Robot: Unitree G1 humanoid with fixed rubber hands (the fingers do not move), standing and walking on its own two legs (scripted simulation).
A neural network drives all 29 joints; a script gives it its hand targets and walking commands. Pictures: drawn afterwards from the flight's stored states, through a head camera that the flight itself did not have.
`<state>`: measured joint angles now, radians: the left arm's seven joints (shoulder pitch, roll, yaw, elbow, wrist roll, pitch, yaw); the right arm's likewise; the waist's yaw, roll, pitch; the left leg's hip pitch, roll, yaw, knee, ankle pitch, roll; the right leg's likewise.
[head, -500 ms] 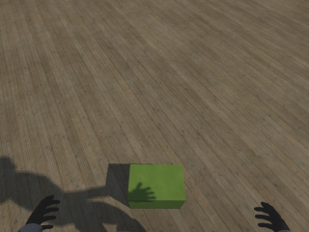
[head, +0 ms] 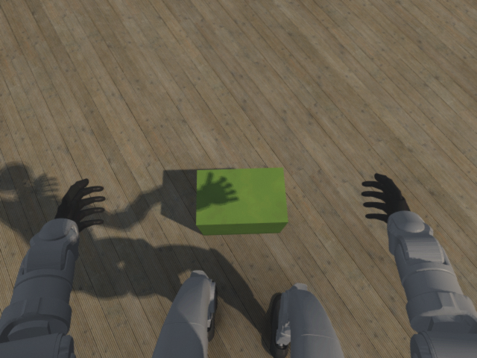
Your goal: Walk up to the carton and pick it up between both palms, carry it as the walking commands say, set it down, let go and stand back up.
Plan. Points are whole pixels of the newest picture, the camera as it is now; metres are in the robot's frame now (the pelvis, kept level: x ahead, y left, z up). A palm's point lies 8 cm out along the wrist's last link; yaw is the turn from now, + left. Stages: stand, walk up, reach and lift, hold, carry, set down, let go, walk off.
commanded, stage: reach and lift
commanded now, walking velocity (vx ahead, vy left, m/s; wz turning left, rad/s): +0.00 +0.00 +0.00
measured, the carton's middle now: (241, 203) +0.49 +0.05 -0.61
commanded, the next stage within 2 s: none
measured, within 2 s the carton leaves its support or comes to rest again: neither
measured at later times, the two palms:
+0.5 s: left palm (117, 161) +0.43 +0.30 -0.12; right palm (361, 160) +0.47 -0.21 -0.13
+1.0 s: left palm (137, 145) +0.49 +0.29 -0.17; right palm (342, 146) +0.53 -0.19 -0.18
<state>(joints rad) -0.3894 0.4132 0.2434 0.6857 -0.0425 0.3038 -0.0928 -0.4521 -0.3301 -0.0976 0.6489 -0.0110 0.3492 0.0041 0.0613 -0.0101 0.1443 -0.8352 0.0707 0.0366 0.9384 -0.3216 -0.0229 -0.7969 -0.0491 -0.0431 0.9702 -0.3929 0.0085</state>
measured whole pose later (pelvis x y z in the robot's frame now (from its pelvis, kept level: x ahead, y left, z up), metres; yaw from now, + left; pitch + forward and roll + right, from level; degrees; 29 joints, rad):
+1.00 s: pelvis -0.01 +0.01 -0.07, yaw -1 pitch +48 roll -1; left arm -1.13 0.39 0.42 0.85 -0.02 0.19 -0.10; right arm -1.20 -0.36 -0.32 0.87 -0.01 0.21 0.05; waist 0.06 -0.01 -0.04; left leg -1.67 0.07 0.04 1.11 -0.28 0.01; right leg -1.63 -0.05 -0.02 1.14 -0.35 0.02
